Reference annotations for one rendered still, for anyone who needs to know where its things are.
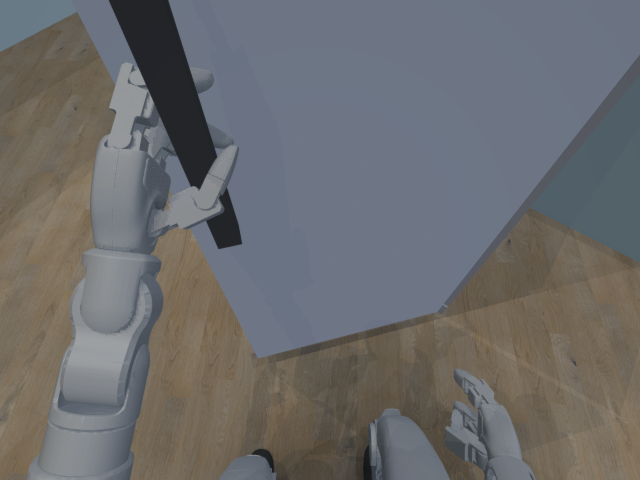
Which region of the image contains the robot left hand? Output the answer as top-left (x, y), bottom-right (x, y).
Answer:
top-left (90, 62), bottom-right (239, 254)

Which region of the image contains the right robot forearm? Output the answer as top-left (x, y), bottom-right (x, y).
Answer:
top-left (484, 456), bottom-right (536, 480)

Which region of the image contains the robot right hand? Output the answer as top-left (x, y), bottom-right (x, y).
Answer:
top-left (445, 369), bottom-right (522, 474)

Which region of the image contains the left robot thigh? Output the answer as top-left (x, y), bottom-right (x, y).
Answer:
top-left (218, 456), bottom-right (276, 480)

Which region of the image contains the robot thigh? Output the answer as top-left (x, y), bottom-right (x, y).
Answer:
top-left (368, 415), bottom-right (450, 480)
top-left (218, 456), bottom-right (276, 480)

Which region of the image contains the fridge door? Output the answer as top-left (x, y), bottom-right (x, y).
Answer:
top-left (71, 0), bottom-right (640, 358)

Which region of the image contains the handle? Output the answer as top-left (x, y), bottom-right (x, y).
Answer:
top-left (109, 0), bottom-right (242, 249)

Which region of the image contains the left robot forearm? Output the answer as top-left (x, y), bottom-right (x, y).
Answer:
top-left (26, 248), bottom-right (163, 480)

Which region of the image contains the right robot thigh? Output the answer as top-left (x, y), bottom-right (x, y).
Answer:
top-left (368, 415), bottom-right (450, 480)

